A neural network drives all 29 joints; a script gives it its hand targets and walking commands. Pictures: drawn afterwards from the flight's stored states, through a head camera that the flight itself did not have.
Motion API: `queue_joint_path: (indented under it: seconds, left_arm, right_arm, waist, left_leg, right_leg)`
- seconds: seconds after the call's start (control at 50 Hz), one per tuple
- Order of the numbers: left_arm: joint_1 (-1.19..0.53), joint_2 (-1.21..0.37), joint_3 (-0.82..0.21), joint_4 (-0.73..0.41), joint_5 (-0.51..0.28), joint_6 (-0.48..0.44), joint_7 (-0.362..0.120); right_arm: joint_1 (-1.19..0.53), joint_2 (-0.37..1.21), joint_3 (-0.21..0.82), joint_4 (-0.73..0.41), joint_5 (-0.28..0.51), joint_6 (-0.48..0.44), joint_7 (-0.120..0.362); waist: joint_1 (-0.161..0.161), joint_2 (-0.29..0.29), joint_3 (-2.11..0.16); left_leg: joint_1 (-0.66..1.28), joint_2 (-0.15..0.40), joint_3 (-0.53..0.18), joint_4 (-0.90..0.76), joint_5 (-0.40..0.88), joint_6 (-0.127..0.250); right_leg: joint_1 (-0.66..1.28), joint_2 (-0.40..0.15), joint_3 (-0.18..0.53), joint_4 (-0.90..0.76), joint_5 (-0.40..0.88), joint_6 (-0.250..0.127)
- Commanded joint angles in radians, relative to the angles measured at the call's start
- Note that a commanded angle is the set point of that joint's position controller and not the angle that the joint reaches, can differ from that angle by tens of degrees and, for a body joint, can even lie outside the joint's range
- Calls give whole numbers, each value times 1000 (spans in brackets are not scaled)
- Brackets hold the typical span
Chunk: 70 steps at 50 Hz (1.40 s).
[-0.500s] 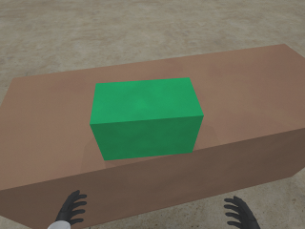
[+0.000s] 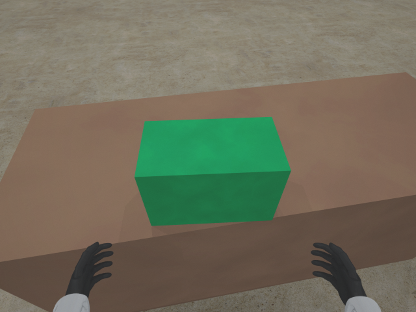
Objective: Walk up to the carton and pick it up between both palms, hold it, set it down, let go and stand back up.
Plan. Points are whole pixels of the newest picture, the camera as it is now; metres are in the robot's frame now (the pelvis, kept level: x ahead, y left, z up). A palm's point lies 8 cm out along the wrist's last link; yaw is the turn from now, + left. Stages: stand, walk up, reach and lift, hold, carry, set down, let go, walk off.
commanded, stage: reach and lift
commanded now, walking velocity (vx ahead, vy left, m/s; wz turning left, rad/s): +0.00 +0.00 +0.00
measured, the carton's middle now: (210, 172) +0.44 +0.00 -0.01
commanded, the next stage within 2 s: none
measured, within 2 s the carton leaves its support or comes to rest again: neither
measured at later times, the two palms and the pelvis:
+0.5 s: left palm (86, 257) +0.23 +0.24 +0.00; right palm (342, 250) +0.24 -0.24 +0.00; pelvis -0.01 -0.01 +0.00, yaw +1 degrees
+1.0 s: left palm (85, 207) +0.31 +0.24 +0.05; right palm (341, 202) +0.31 -0.25 +0.05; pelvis -0.01 -0.01 +0.00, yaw +0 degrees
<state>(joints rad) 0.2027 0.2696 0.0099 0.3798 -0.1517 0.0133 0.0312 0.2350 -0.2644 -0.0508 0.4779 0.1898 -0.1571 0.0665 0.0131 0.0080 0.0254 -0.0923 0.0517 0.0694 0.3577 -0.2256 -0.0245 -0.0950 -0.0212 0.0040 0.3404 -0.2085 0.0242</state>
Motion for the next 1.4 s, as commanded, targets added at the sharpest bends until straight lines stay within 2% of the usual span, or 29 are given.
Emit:
queue_joint_path:
  seconds: [0.0, 0.14, 0.3, 0.4, 0.52, 0.66, 0.86, 1.08, 1.1, 1.12, 1.14, 1.16, 1.22, 1.26, 1.38]
  left_arm:
    - [-133, 138, 47, -138, -33, -91, -7]
    - [-169, 149, 45, -97, -61, -177, -14]
    - [-288, 175, 24, -52, -113, -267, -12]
    - [-379, 192, 11, 0, -139, -278, -11]
    - [-494, 220, 15, 3, -159, -225, -10]
    - [-579, 223, 53, -5, -136, -106, -33]
    - [-735, 240, 80, -36, -127, 7, -38]
    - [-866, 283, 116, -60, -120, 89, -38]
    - [-1175, 382, 108, -56, -202, 94, -37]
    - [-1122, 351, 75, 16, -230, 91, -28]
    - [-1159, 349, 85, 9, -214, 90, -22]
    - [-1154, 342, 78, 23, -200, 97, -19]
    - [-1135, 331, 102, 58, -149, 155, -39]
    - [-1136, 329, 113, 80, -129, 197, -55]
    - [-1223, 330, 101, 155, -121, 246, -63]
  right_arm:
    - [-110, -139, -52, -163, 24, -56, -8]
    - [-153, -147, -34, -155, 66, -96, -14]
    - [-265, -158, -22, -149, 104, -131, -21]
    - [-350, -171, -6, -98, 123, -119, -25]
    - [-481, -206, 3, -91, 150, -83, -34]
    - [-585, -257, 17, -60, 185, -23, -46]
    - [-743, -299, 11, -68, 210, 68, -45]
    - [-896, -360, 10, -69, 244, 117, -54]
    - [-1160, -416, -33, -188, 223, 119, -76]
    - [-1123, -387, -24, -113, 216, 138, -75]
    - [-1149, -389, -19, -84, 221, 145, -73]
    - [-1139, -391, -8, -26, 236, 157, -68]
    - [-1142, -439, 58, 106, 299, 182, -65]
    - [-1164, -457, 83, 152, 318, 189, -69]
    - [-1269, -460, 96, 212, 330, 216, -62]
  waist:
    - [-4, -15, -113]
    - [6, -2, -132]
    - [4, -2, -150]
    - [1, 0, -160]
    - [2, -10, -241]
    - [0, -12, -274]
    - [7, -11, -295]
    - [14, -9, -437]
    - [28, -34, -531]
    - [11, -57, -485]
    - [37, -42, -523]
    - [33, -23, -537]
    - [26, -6, -596]
    - [14, -12, -600]
    - [19, -30, -519]
  left_leg:
    - [82, -61, -27, -9, 305, -15]
    - [73, -56, -39, 2, 312, -15]
    - [17, -55, -47, 11, 239, -5]
    - [-2, -55, -50, 14, 208, -2]
    - [4, -60, -48, 26, 252, -2]
    - [35, -66, -43, 18, 320, -14]
    - [31, -63, -34, -11, 257, -5]
    - [37, -71, -30, 24, 371, -10]
    - [-48, -87, 2, 27, 295, 5]
    - [-62, -79, -6, 17, 251, 22]
    - [-27, -76, -7, 22, 252, 16]
    - [-1, -69, -12, 32, 286, 9]
    - [66, -64, -18, 69, 478, -17]
    - [78, -65, -16, 75, 534, -21]
    - [35, -68, -12, 54, 449, -15]
  right_leg:
    - [-66, 52, 2, -50, 201, -45]
    - [-60, 52, 12, -39, 185, -50]
    - [-56, 41, 33, -14, 140, -51]
    - [-63, 37, 40, -7, 122, -50]
    - [-36, 42, 38, 3, 178, -40]
    - [-7, 55, 26, -10, 254, -28]
    - [-38, 61, 17, -40, 175, -26]
    - [-2, 72, 14, -13, 328, -15]
    - [-43, 62, -9, 5, 315, 23]
    - [-44, 65, -7, 25, 305, 27]
    - [-64, 71, -15, 21, 270, 21]
    - [-64, 76, -14, 19, 282, 10]
    - [-6, 87, -11, 15, 443, 3]
    - [9, 90, -15, 16, 504, 10]
    - [-23, 89, -28, -14, 404, 15]
